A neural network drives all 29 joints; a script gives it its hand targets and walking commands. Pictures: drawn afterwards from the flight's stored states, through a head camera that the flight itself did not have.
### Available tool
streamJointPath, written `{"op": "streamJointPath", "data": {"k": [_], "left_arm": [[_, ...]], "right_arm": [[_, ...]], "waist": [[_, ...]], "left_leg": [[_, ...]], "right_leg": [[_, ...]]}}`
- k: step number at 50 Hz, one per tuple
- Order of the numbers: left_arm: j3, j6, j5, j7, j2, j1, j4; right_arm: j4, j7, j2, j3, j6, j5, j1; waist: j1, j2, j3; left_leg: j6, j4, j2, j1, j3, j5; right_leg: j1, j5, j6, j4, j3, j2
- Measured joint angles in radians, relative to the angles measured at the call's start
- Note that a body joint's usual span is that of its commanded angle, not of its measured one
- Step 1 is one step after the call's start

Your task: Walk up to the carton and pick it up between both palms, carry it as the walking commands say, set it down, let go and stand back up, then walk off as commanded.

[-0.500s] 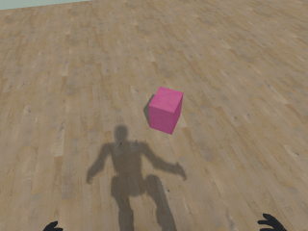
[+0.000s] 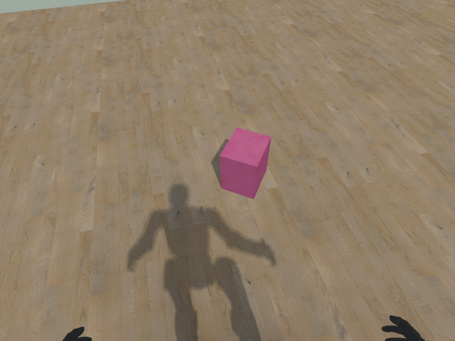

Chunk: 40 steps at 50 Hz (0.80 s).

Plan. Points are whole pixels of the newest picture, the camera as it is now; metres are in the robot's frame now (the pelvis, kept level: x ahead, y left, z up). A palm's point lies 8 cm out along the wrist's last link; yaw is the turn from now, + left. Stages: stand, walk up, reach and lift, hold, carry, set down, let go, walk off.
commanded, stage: stand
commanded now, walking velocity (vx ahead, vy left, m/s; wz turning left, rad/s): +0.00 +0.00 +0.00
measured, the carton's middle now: (245, 163) +1.04 -0.10 -0.65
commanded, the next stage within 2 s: walk up in 0.40 s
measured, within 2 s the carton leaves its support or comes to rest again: neither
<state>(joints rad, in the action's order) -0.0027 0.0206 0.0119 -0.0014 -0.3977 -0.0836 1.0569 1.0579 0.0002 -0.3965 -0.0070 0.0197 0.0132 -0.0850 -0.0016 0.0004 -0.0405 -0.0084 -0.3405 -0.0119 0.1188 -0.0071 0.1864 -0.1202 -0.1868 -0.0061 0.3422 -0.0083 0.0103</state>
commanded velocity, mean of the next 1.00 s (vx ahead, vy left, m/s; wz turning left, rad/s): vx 0.00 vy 0.00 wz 0.00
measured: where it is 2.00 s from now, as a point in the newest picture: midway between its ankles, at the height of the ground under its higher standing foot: (241, 284)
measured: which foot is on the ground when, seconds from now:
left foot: down 0.00-0.82, up 0.84-1.00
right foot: down 0.00-0.64, up 0.66-0.80, down 0.82-1.00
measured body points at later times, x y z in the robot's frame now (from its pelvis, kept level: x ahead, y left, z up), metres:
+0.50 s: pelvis +0.01 +0.00 +0.00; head +0.01 +0.00 +0.45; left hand +0.11 +0.32 -0.11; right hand +0.11 -0.32 -0.11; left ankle +0.00 +0.12 -0.75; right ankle +0.00 -0.12 -0.75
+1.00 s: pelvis +0.09 -0.05 -0.01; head +0.10 -0.07 +0.44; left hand +0.18 +0.29 -0.09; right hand +0.16 -0.40 -0.12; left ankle +0.12 +0.09 -0.70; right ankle +0.08 -0.15 -0.75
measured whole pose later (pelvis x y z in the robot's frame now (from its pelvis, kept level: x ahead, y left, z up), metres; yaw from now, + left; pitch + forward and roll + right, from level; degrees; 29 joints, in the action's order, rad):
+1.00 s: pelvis +0.09 -0.05 -0.01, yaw -4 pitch -2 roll -1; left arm -0.09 0.09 0.02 0.05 -0.47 -0.34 0.81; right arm 0.82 -0.07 -0.48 -0.09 0.04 0.02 -0.29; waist -0.01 0.06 -0.04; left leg 0.00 -0.96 -0.06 0.45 0.04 0.34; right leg -0.19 -0.28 0.04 0.50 -0.06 -0.03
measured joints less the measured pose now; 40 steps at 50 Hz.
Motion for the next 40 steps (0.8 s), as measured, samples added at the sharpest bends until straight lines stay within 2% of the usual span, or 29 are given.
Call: {"op": "streamJointPath", "data": {"k": [29, 30, 33, 36, 38, 40], "left_arm": [[-0.002, -0.003, 0.000, -0.002, -0.001, -0.002, 0.000], [-0.007, -0.002, 0.002, 0.005, -0.003, -0.010, -0.013], [-0.033, 0.001, 0.009, 0.036, -0.023, -0.063, -0.066], [-0.051, 0.006, 0.018, 0.057, -0.048, -0.100, -0.107], [-0.058, 0.015, 0.019, 0.072, -0.062, -0.115, -0.128], [-0.068, 0.024, 0.018, 0.082, -0.073, -0.129, -0.146]], "right_arm": [[0.001, 0.001, -0.001, -0.003, -0.003, 0.000, -0.001], [-0.008, -0.004, -0.002, -0.010, 0.001, 0.004, -0.005], [-0.066, -0.024, -0.013, -0.044, 0.021, 0.025, -0.041], [-0.117, -0.032, -0.038, -0.083, 0.037, 0.032, -0.094], [-0.143, -0.038, -0.062, -0.098, 0.036, 0.035, -0.130], [-0.167, -0.048, -0.088, -0.107, 0.030, 0.036, -0.158]], "waist": [[0.000, -0.001, 0.001], [-0.002, -0.002, 0.004], [-0.007, -0.014, 0.021], [0.003, -0.017, 0.020], [0.011, -0.012, 0.016], [0.017, 0.001, 0.011]], "left_leg": [[0.000, 0.014, 0.000, -0.014, -0.001, 0.002], [0.007, -0.001, -0.002, -0.007, -0.008, 0.017], [0.030, -0.062, 0.000, 0.009, -0.030, 0.095], [0.031, -0.066, -0.013, -0.005, -0.051, 0.081], [0.022, -0.070, -0.026, -0.022, -0.063, 0.103], [0.011, -0.109, -0.049, -0.027, -0.070, 0.141]], "right_leg": [[0.013, -0.002, -0.003, -0.014, 0.002, 0.002], [0.001, -0.023, 0.005, 0.009, 0.005, 0.001], [-0.080, -0.194, 0.041, 0.191, 0.028, -0.002], [-0.184, -0.226, 0.030, 0.380, 0.031, 0.002], [-0.213, -0.227, 0.023, 0.367, 0.021, 0.018], [-0.203, -0.185, 0.025, 0.279, -0.003, 0.026]]}}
